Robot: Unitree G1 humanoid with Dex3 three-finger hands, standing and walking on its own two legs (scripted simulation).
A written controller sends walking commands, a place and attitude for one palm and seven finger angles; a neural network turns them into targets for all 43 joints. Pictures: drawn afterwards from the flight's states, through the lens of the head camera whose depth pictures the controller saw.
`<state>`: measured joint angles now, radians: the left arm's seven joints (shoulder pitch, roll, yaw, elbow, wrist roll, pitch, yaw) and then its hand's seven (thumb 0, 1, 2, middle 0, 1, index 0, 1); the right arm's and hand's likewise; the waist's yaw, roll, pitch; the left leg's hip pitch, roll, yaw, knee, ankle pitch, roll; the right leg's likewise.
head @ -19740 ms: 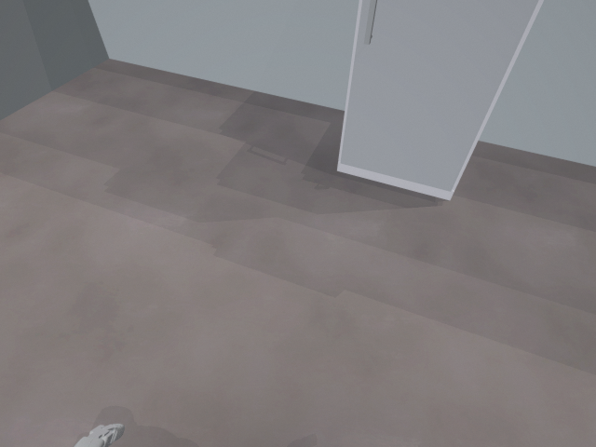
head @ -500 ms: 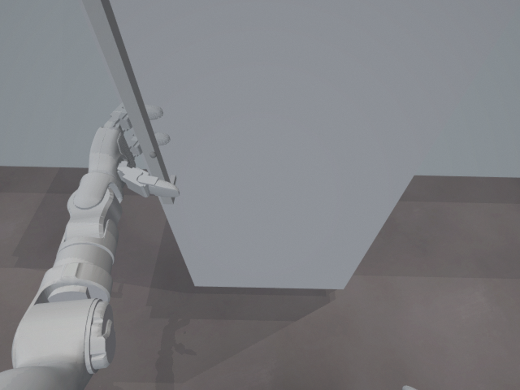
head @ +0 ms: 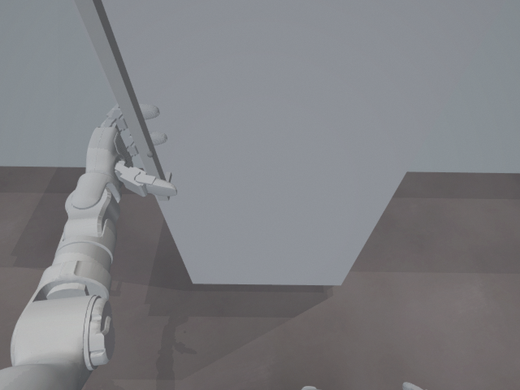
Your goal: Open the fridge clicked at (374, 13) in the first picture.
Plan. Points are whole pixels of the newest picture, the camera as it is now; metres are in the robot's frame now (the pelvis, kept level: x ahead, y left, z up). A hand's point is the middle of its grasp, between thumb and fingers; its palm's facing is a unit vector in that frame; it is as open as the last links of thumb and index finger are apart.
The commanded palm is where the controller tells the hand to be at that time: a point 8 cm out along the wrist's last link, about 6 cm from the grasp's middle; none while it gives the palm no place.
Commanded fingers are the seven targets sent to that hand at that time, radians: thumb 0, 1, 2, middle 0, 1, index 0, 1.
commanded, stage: slide the fingers in behind the handle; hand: left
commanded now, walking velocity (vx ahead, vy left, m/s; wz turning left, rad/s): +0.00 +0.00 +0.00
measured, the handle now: (131, 92) +0.50 +0.19 +0.19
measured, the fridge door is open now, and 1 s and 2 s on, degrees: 0 0 2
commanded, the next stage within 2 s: grip the handle and tug to test in 0.26 s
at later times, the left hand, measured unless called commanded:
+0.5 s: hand (151, 150) +0.45 +0.17 +0.12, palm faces -0.04 -1.00 -0.01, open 13.6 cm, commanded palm +0.42 +0.22 +0.12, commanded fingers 0.00 -0.13 0.46 -0.34 -1.25 -0.34 -1.25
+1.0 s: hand (147, 153) +0.45 +0.17 +0.12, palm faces -0.04 -1.00 +0.00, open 6.3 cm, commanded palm +0.42 +0.23 +0.12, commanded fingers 0.00 0.90 0.90 -0.45 -1.40 -0.45 -1.40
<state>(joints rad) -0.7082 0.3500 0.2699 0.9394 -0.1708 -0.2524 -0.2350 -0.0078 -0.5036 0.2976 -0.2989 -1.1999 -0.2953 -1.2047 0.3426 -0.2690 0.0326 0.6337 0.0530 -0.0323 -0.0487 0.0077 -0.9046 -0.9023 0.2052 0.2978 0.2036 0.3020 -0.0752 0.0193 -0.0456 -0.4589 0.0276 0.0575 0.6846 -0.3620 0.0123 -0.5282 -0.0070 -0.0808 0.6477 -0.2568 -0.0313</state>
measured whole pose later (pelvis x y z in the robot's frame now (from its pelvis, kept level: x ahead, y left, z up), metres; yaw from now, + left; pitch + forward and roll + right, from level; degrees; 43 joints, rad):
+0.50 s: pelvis +0.00 +0.01 +0.00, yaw +0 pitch +8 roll -1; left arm -0.73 0.32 0.24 0.94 -0.16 -0.26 -0.21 -0.01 -0.44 0.32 -0.30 -1.21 -0.31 -1.21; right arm 0.35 -0.26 0.03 0.64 0.04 -0.05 -0.04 0.01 -0.90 -0.90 0.21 0.30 0.20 0.30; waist -0.07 0.02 -0.05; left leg -0.47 0.01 0.07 0.69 -0.37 0.03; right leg -0.54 -0.02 -0.07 0.65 -0.26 -0.01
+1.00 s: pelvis +0.01 +0.01 +0.00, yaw +0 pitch +8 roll -1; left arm -0.70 0.32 0.25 0.91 -0.17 -0.24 -0.21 0.01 0.59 0.77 -0.40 -1.35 -0.40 -1.34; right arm 0.34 -0.26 0.03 0.64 0.04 -0.03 -0.04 0.01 -0.90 -0.90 0.21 0.30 0.20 0.30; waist -0.07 0.02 -0.05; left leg -0.45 0.02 0.06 0.69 -0.37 0.03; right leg -0.52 -0.01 -0.07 0.64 -0.26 -0.01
